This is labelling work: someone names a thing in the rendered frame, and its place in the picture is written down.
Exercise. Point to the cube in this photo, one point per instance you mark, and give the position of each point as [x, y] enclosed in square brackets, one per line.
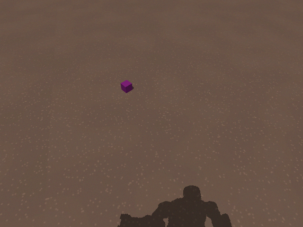
[126, 86]

